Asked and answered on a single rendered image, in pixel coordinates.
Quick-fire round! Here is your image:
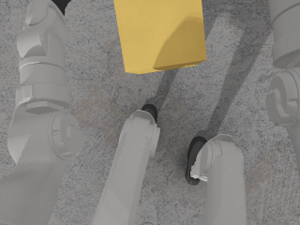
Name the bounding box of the right robot forearm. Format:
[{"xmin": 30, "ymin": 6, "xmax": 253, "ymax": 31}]
[{"xmin": 268, "ymin": 0, "xmax": 300, "ymax": 69}]

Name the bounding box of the robot left upper arm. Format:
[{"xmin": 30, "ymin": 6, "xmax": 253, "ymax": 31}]
[{"xmin": 0, "ymin": 111, "xmax": 84, "ymax": 225}]

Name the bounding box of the robot right upper arm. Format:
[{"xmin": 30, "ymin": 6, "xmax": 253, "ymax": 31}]
[{"xmin": 265, "ymin": 67, "xmax": 300, "ymax": 178}]

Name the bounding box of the carton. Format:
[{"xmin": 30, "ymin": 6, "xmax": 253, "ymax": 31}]
[{"xmin": 113, "ymin": 0, "xmax": 207, "ymax": 74}]

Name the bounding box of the left robot foot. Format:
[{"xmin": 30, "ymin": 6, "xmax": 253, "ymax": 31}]
[{"xmin": 141, "ymin": 104, "xmax": 158, "ymax": 123}]

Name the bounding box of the left robot forearm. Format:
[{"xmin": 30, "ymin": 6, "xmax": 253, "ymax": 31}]
[{"xmin": 7, "ymin": 0, "xmax": 71, "ymax": 153}]

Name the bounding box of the robot foot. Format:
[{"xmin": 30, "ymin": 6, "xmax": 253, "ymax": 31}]
[
  {"xmin": 185, "ymin": 136, "xmax": 207, "ymax": 186},
  {"xmin": 141, "ymin": 104, "xmax": 158, "ymax": 123}
]

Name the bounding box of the right robot foot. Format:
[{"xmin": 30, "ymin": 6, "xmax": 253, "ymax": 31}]
[{"xmin": 185, "ymin": 136, "xmax": 207, "ymax": 186}]

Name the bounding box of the left robot hand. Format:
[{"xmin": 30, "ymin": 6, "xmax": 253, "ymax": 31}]
[{"xmin": 52, "ymin": 0, "xmax": 71, "ymax": 16}]

